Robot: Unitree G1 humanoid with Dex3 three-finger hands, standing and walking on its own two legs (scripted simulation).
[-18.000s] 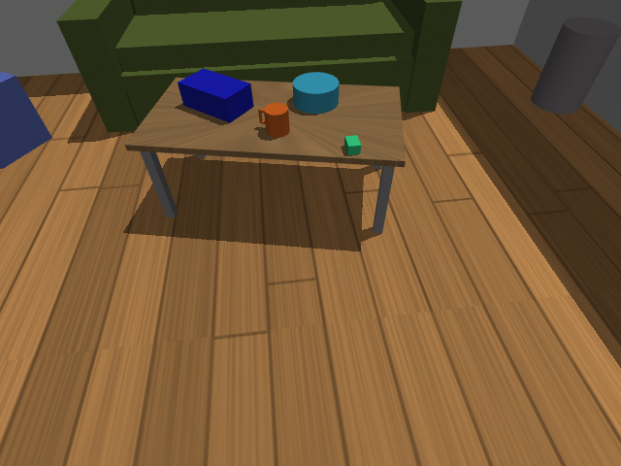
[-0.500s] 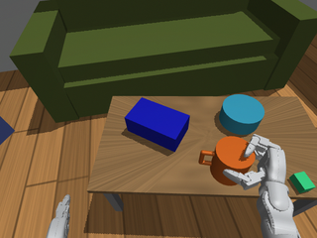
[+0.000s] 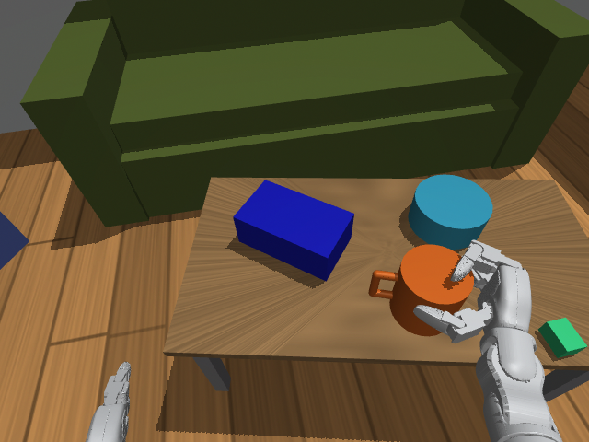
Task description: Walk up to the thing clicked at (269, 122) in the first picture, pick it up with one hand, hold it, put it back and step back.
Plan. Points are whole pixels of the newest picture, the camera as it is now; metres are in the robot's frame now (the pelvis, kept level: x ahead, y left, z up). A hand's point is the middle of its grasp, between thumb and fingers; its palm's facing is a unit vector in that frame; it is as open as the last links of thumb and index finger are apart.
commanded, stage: crouch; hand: right
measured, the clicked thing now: (415, 289) +0.35 -0.13 +0.00
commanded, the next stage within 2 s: lower in 1.24 s
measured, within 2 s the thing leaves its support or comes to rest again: neither
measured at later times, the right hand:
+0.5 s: hand (438, 267) +0.43 -0.20 -0.06, palm faces +0.25 +0.97 -0.01, open 8.4 cm
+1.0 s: hand (429, 265) +0.47 -0.21 -0.13, palm faces +0.27 +0.96 -0.01, open 8.2 cm
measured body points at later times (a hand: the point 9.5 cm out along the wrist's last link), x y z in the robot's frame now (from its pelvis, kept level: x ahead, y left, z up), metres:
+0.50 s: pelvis -0.02 -0.01 -0.06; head +0.10 -0.05 +0.37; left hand +0.14 +0.26 -0.05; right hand +0.41 -0.25 -0.06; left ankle +0.05 +0.14 -0.71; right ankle +0.00 -0.13 -0.71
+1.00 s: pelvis -0.02 +0.00 -0.10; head +0.14 -0.05 +0.32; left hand +0.14 +0.28 -0.05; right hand +0.45 -0.26 -0.12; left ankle +0.05 +0.14 -0.71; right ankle +0.00 -0.13 -0.71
